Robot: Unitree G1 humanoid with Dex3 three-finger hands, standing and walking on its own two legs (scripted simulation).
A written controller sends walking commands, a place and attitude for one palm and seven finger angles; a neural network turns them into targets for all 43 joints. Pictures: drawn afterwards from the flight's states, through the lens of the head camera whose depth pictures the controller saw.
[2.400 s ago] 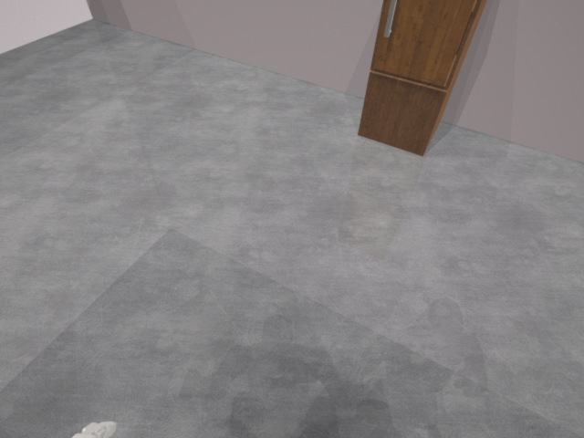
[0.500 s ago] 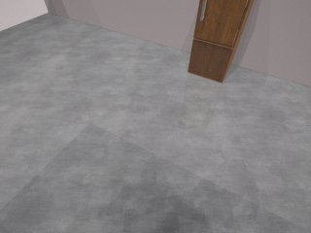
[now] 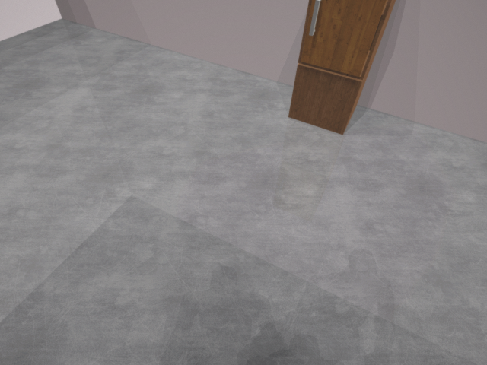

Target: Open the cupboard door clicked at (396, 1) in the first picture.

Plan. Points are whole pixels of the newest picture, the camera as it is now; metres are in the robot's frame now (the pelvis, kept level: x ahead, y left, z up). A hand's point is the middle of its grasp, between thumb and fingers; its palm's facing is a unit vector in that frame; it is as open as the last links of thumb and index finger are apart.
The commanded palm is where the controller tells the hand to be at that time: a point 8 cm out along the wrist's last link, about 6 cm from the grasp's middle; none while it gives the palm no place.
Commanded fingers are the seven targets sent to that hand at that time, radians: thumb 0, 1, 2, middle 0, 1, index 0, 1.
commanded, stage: walk to a spot facing it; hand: left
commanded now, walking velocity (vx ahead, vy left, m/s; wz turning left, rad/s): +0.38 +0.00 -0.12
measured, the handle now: (315, 16) +1.74 -0.27 -0.07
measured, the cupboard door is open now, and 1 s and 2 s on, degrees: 0 0 0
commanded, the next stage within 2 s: turn to face it in 1.80 s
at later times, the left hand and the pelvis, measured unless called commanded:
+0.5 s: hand (184, 275) +0.34 +0.16 -0.17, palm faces -0.06 -0.98 -0.20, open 7.4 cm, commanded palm none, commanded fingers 0.00 0.90 0.90 -0.20 -0.30 -0.20 -0.30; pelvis +0.21 -0.02 -0.01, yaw -4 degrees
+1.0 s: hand (170, 241) +0.42 +0.21 -0.17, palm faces -0.03 -0.99 -0.14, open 7.4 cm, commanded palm none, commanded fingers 0.00 0.90 0.90 -0.20 -0.30 -0.20 -0.30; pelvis +0.44 +0.03 +0.01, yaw -7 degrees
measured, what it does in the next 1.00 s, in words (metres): walks ahead: right foot, then left foot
